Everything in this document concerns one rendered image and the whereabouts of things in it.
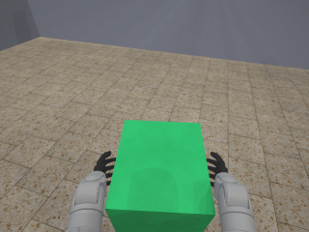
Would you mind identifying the robot left hand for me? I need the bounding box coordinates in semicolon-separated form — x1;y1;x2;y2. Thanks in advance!
94;151;116;186

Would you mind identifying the robot left forearm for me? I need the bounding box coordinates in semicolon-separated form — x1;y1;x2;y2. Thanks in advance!
65;171;107;232

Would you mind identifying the robot right hand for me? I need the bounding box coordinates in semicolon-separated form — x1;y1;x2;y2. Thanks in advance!
206;152;228;187

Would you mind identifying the robot right forearm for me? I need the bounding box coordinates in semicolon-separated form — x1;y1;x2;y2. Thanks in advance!
213;172;257;232

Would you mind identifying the carton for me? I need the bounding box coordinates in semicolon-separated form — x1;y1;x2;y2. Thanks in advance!
104;120;216;232

